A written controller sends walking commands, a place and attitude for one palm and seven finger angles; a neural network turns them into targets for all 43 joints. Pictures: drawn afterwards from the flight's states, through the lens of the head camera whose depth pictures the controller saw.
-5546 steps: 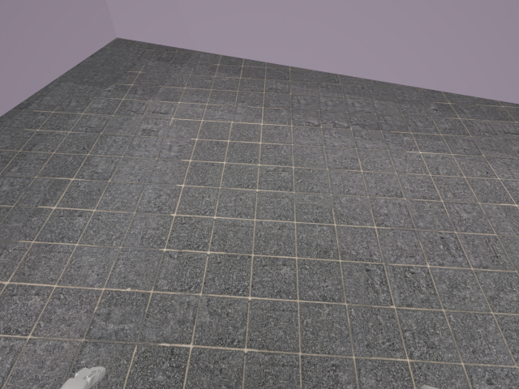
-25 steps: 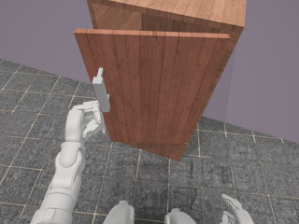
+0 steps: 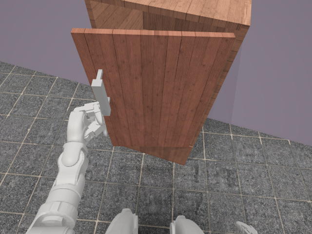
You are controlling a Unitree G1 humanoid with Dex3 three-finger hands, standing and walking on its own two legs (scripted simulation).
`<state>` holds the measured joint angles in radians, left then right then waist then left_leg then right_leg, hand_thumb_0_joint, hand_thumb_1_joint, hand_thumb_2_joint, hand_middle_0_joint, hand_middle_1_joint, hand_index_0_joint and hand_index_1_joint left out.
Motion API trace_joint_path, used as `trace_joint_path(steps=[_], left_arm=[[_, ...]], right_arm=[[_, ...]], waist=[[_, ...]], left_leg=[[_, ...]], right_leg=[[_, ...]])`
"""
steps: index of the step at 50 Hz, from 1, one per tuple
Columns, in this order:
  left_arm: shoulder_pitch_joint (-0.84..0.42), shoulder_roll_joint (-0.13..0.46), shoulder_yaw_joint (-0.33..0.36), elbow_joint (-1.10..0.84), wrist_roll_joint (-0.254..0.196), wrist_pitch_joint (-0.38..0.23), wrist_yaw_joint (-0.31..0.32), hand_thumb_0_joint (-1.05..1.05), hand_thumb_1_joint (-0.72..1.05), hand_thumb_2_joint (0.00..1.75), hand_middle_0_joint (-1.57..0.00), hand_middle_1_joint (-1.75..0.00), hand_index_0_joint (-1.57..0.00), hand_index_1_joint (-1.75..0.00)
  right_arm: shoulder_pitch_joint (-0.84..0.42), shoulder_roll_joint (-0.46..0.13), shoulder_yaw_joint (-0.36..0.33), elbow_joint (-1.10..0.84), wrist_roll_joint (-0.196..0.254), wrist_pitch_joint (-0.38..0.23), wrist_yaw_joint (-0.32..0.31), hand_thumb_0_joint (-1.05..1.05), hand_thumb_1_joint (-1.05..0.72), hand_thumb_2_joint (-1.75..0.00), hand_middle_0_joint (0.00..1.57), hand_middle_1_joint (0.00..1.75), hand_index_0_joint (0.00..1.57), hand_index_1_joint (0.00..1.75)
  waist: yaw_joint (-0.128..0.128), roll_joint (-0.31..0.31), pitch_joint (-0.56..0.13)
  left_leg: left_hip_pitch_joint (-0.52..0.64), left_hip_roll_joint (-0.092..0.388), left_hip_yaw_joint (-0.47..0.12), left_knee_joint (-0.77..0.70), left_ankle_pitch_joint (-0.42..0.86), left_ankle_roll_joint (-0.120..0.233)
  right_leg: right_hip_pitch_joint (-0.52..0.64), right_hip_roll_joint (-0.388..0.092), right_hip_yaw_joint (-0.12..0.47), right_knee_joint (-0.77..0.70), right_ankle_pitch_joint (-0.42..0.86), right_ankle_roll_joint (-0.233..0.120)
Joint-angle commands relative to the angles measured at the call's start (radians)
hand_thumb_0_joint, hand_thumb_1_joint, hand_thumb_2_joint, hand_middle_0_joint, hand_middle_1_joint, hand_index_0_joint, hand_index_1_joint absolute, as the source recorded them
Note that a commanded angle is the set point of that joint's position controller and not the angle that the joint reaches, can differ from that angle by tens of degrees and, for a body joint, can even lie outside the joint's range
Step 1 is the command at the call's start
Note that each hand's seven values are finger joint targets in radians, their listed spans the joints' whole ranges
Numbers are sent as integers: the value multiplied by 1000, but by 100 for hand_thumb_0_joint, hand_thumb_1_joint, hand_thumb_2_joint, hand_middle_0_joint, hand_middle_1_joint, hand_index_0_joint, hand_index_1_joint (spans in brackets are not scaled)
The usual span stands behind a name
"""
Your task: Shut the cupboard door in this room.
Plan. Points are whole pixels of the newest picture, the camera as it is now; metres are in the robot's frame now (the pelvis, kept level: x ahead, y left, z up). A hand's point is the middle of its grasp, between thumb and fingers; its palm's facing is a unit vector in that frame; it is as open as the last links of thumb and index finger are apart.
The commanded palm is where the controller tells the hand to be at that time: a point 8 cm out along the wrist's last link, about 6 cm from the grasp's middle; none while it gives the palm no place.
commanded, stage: bring the fist close to the handle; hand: left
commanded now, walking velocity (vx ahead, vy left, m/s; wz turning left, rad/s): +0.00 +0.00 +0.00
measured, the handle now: (103, 93) +0.48 +0.16 +0.04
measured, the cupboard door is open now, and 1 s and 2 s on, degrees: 18 4 0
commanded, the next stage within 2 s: push the door shut along its arc in 0.04 s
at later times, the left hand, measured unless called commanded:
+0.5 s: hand (111, 111) +0.42 +0.13 +0.04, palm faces -0.07 -1.00 -0.06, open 3.2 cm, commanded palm +0.41 +0.18 +0.05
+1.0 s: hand (120, 92) +0.48 +0.11 +0.05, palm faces -0.19 -0.98 -0.06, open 3.1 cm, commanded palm +0.48 +0.15 +0.05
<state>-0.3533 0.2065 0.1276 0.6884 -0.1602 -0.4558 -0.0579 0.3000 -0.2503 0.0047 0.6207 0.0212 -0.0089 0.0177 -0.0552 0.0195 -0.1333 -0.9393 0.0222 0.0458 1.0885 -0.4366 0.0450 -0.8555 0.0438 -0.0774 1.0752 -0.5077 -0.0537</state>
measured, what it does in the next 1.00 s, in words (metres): stands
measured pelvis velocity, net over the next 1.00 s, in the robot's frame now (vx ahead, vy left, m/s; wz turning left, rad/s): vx -0.01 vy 0.00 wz -0.01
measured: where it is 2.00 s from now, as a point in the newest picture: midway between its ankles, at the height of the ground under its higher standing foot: outside the picture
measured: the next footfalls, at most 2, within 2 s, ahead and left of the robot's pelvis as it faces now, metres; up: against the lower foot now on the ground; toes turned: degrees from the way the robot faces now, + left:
none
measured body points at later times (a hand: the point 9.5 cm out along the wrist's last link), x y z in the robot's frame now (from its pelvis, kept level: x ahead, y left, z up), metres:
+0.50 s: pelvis -0.01 +0.00 -0.01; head +0.08 +0.01 +0.43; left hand +0.42 +0.18 +0.05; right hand +0.09 -0.25 -0.13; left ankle +0.05 +0.09 -0.66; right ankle +0.01 -0.09 -0.66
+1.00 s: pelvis -0.01 +0.00 -0.02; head +0.10 +0.01 +0.41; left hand +0.49 +0.16 +0.06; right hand +0.01 -0.27 -0.14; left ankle +0.05 +0.09 -0.66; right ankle +0.01 -0.09 -0.66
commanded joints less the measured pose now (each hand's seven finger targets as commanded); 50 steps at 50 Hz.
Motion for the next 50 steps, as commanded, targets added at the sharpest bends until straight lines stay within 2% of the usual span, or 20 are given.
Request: trace_joint_path(steps=[1, 4, 6, 8, 9, 12, 18, 21, 23, 24, 26, 28, 30, 33, 34, 36, 39, 42, 46, 50], left_arm=[[-436, 116, 10, -275, -2, -134, -7, 0, 90, 90, -130, -150, -130, -150], [-380, 81, -24, -202, 10, -111, -12, 0, 90, 90, -130, -150, -130, -150], [-356, 60, -37, -144, 18, -74, -9, 0, 90, 90, -130, -150, -130, -150], [-336, 80, -12, -112, 17, -42, -4, 0, 90, 90, -130, -150, -130, -150], [-352, 118, 23, -103, 18, -34, 0, 0, 90, 90, -130, -150, -130, -150], [-484, 138, 36, -138, 19, -58, 7, 0, 90, 90, -130, -150, -130, -150], [-640, 152, 24, -85, 41, -137, -10, 0, 90, 90, -130, -150, -130, -150], [-661, 149, 16, -37, 36, -127, -42, 0, 90, 90, -130, -150, -130, -150], [-741, 166, 16, 19, 31, -109, -63, 0, 90, 90, -130, -150, -130, -150], [-751, 196, 44, 34, 25, -105, -71, 0, 90, 90, -130, -150, -130, -150], [-795, 199, 39, 63, 21, -98, -92, 0, 90, 90, -130, -150, -130, -150], [-836, 169, 11, 93, 14, -94, -111, 0, 90, 90, -130, -150, -130, -150], [-861, 196, 33, 131, 10, -92, -126, 0, 90, 90, -130, -150, -130, -150], [-900, 169, 4, 137, 11, -100, -147, 0, 90, 90, -130, -150, -130, -150], [-903, 192, 26, 135, 11, -106, -151, 0, 90, 90, -130, -150, -130, -150], [-912, 191, 23, 163, 17, -106, -155, 0, 90, 90, -130, -150, -130, -150], [-939, 239, 61, 230, 25, -88, -151, 0, 90, 90, -130, -150, -130, -150], [-966, 285, 93, 250, 37, -78, -150, 0, 90, 90, -130, -150, -130, -150], [-1055, 280, 64, 285, 51, -76, -172, 0, 90, 90, -130, -150, -130, -150], [-1097, 332, 94, 313, 44, -59, -203, 0, 90, 90, -130, -150, -130, -150]], right_arm=[[12, -144, -62, -92, -6, -59, -20, 0, -90, -90, 20, 30, 20, 30], [19, -150, -64, -84, -6, -61, -13, 0, -90, -90, 20, 30, 20, 30], [19, -151, -64, -90, -4, -51, -9, 0, -90, -90, 20, 30, 20, 30], [21, -153, -62, -100, -2, -41, -5, 0, -90, -90, 20, 30, 20, 30], [25, -159, -61, -105, -3, -36, -8, 0, -90, -90, 20, 30, 20, 30], [18, -147, -55, -109, -3, -32, -13, 0, -90, -90, 20, 30, 20, 30], [28, -151, -57, -75, -12, -48, -13, 0, -90, -90, 20, 30, 20, 30], [47, -156, -59, -67, -9, -45, -11, 0, -90, -90, 20, 30, 20, 30], [58, -160, -57, -54, -5, -41, -16, 0, -90, -90, 20, 30, 20, 30], [67, -164, -58, -51, -5, -42, -19, 0, -90, -90, 20, 30, 20, 30], [72, -166, -57, -44, 0, -40, -23, 0, -90, -90, 20, 30, 20, 30], [85, -166, -57, -37, 1, -42, -23, 0, -90, -90, 20, 30, 20, 30], [97, -174, -59, -29, 1, -44, -24, 0, -90, -90, 20, 30, 20, 30], [115, -175, -62, -23, -1, -46, -18, 0, -90, -90, 20, 30, 20, 30], [126, -181, -65, -24, -5, -47, -17, 0, -90, -90, 20, 30, 20, 30], [131, -182, -67, -16, -5, -43, -12, 0, -90, -90, 20, 30, 20, 30], [152, -188, -62, -15, -7, -36, -9, 0, -90, -90, 20, 30, 20, 30], [163, -190, -60, -22, -7, -28, -6, 0, -90, -90, 20, 30, 20, 30], [176, -193, -58, -12, -8, -28, -3, 0, -90, -90, 20, 30, 20, 30], [193, -203, -57, -13, -6, -32, -5, 0, -90, -90, 20, 30, 20, 30]], waist=[[-25, 49, -413], [-27, 71, -384], [-24, 36, -352], [-14, 6, -328], [-14, -9, -331], [-28, -35, -346], [-55, 37, -398], [-56, 66, -433], [-83, 24, -397], [-75, 29, -407], [-85, 26, -414], [-99, 25, -409], [-104, 25, -421], [-112, 57, -444], [-101, 70, -474], [-108, 85, -467], [-117, 48, -419], [-120, 23, -434], [-150, 67, -423], [-161, 67, -464]], left_leg=[[344, -7, -96, -101, 190, -17], [366, -4, -107, -110, 188, -20], [345, -4, -107, -123, 176, -22], [315, -8, -103, -132, 165, -20], [298, -11, -100, -130, 167, -16], [268, -14, -92, -117, 165, -12], [319, -8, -109, -86, 158, -18], [347, -8, -115, -82, 188, -20], [306, -9, -115, -81, 151, -15], [294, -11, -114, -74, 154, -12], [288, -10, -115, -74, 145, -12], [296, -9, -124, -73, 146, -11], [293, -8, -127, -63, 150, -9], [327, -6, -137, -57, 181, -10], [340, -6, -144, -52, 201, -10], [350, -2, -146, -52, 204, -13], [270, -6, -142, -45, 162, -5], [218, -8, -128, -31, 157, 0], [220, -1, -140, -15, 127, -1], [198, 0, -139, 6, 136, 5]], right_leg=[[65, -14, 85, -144, 251, 28], [10, -8, 67, -142, 234, 26], [9, -10, 60, -148, 229, 27], [31, -10, 61, -158, 227, 27], [46, -9, 66, -160, 235, 29], [77, -15, 80, -153, 250, 34], [-7, -11, 81, -124, 217, 29], [-14, -10, 77, -117, 239, 26], [-16, -10, 83, -132, 215, 30], [-5, -8, 90, -130, 219, 29], [-11, -11, 89, -131, 209, 28], [-32, -10, 84, -132, 201, 27], [-50, -9, 84, -125, 198, 25], [-80, -7, 77, -114, 209, 21], [-82, -6, 74, -101, 218, 17], [-109, -6, 70, -100, 212, 17], [-104, -3, 76, -102, 181, 19], [-68, -3, 91, -100, 191, 24], [-135, 0, 90, -94, 151, 22], [-126, 4, 97, -89, 155, 22]])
